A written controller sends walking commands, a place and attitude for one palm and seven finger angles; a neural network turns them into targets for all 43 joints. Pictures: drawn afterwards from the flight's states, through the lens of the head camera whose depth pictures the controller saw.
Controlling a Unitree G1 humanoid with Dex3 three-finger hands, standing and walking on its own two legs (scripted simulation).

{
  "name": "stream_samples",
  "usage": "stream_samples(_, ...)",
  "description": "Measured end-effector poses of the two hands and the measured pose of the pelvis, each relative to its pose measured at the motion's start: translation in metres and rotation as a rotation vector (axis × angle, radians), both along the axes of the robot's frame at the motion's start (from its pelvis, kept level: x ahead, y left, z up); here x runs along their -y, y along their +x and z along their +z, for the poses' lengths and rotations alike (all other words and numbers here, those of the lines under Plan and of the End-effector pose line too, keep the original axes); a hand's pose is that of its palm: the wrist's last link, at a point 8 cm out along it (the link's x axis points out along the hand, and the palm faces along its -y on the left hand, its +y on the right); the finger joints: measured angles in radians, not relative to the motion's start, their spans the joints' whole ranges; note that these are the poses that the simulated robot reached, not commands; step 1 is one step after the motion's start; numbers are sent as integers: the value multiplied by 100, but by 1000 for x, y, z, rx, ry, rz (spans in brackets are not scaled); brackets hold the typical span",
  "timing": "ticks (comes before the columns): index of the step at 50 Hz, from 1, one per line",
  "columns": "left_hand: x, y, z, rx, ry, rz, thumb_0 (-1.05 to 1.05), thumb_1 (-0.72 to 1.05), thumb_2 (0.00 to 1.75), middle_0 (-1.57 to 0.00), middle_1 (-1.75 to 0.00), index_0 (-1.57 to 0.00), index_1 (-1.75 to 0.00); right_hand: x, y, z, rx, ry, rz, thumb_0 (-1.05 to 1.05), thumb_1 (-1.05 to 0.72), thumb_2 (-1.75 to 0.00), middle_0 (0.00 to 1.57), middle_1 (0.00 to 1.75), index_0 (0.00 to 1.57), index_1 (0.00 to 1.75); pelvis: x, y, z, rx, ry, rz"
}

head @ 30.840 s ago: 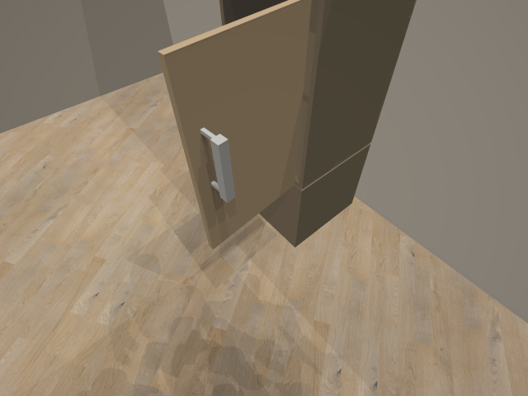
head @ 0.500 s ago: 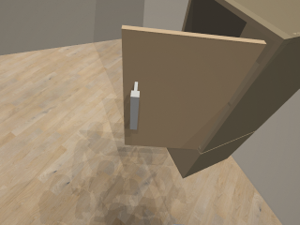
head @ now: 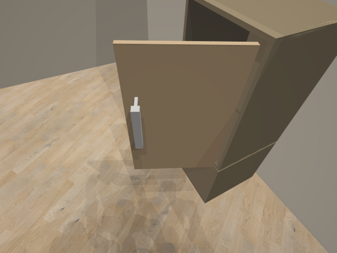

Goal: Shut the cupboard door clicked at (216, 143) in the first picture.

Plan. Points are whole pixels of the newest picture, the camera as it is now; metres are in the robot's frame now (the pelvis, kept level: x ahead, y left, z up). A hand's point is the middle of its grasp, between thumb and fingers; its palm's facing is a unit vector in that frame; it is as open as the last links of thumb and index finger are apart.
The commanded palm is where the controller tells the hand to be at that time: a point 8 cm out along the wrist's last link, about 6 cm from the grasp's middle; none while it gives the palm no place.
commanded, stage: come to a stop and stand still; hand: left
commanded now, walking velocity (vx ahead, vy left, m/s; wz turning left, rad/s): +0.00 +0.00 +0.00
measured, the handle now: (137, 123) +0.50 +0.12 -0.01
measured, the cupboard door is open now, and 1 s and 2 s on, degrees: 65 65 65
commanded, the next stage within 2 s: look again from close up in 0.26 s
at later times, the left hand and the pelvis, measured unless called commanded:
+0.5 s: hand out of the picture +0.00 +0.16 -0.18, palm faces +0.03 -0.98 -0.20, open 7.3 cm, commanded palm none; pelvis +0.00 -0.01 -0.01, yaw +2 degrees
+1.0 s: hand out of the picture +0.04 +0.23 -0.17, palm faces +0.01 -0.96 -0.29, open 7.3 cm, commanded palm none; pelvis -0.02 +0.00 -0.01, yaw +1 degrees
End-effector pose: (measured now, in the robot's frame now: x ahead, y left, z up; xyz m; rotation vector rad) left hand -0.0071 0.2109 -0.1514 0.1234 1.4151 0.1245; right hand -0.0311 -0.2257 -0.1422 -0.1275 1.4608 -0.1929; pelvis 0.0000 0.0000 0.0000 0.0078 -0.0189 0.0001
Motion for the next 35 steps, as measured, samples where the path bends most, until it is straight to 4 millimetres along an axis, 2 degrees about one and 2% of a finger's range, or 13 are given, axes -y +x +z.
stream_samples(4, 7, -5, -1, -11, -10, 7, 1, 92, 90, -20, -30, -20, -30, 1, -19, 2, -49, 2, -11, 0, -91, -90, 19, 30, 20, 30, 5, -2, 0, -3, -1, 3)
stream_samples(8, 14, -10, -2, -22, -18, 14, 1, 92, 90, -20, -30, -20, -30, -1, -27, 2, -70, 10, -16, 0, -91, -90, 19, 30, 20, 30, 8, -2, 0, -5, -1, 5)
stream_samples(12, 19, -14, -2, -33, -24, 20, 0, 91, 90, -20, -30, -20, -30, -4, -24, 1, -63, 20, -16, 0, -91, -90, 19, 30, 20, 30, 10, -1, 0, -5, -2, 5)
stream_samples(16, 24, -15, -2, -38, -27, 27, 0, 91, 90, -20, -30, -20, -30, -6, -12, -1, -38, 31, -9, 0, -91, -90, 19, 30, 20, 30, 12, 1, 0, -6, -2, 6)
stream_samples(20, 24, -13, -1, -28, -24, 7, 0, 91, 90, -20, -30, -20, -30, -5, 7, -4, 8, 43, 18, 0, -91, -90, 20, 30, 20, 30, 14, 1, -2, -15, -2, 18)
stream_samples(26, -1, 0, 1, 48, 53, 18, 1, 91, 90, -20, -30, -21, -30, 15, 55, -10, 129, -1, 59, 1, -92, -90, 20, 30, 20, 30, 12, 4, -10, -27, -15, 34)
stream_samples(31, -21, 18, 3, 114, 100, 12, 0, 91, 90, -20, -30, -21, -30, 27, 100, -2, 254, -42, 93, 1, -92, -90, 20, 30, 20, 30, 10, 6, -12, -9, -15, 24)
stream_samples(35, -36, 32, 7, 168, 124, -2, 0, 91, 90, -20, -30, -20, -30, 32, 128, 7, 337, -67, 125, 0, -91, -90, 20, 30, 20, 30, 7, 2, -12, 5, -15, 19)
